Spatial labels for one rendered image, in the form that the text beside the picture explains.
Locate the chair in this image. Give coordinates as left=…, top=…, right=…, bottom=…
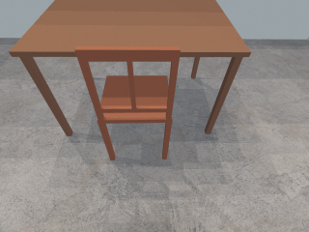
left=74, top=46, right=181, bottom=160

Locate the table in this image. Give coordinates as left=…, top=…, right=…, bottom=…
left=9, top=0, right=251, bottom=136

